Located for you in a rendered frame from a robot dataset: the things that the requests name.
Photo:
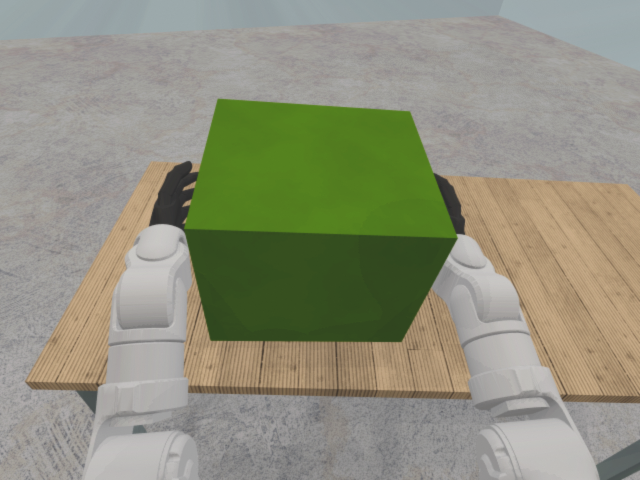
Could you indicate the carton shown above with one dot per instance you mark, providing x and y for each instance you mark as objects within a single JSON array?
[{"x": 314, "y": 223}]

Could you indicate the right robot upper arm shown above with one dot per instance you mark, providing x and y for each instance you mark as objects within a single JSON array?
[{"x": 542, "y": 449}]

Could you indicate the left robot forearm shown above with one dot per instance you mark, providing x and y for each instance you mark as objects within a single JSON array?
[{"x": 145, "y": 370}]

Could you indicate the right robot hand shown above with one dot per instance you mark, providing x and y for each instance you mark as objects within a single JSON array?
[{"x": 452, "y": 204}]

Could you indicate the right robot forearm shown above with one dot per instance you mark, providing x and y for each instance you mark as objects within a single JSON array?
[{"x": 506, "y": 374}]

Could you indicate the table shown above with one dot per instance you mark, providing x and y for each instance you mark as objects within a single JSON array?
[{"x": 570, "y": 249}]

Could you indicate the left robot hand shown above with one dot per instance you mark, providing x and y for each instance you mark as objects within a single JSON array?
[{"x": 168, "y": 207}]

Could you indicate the left robot upper arm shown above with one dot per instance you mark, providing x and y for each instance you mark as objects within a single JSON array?
[{"x": 167, "y": 455}]

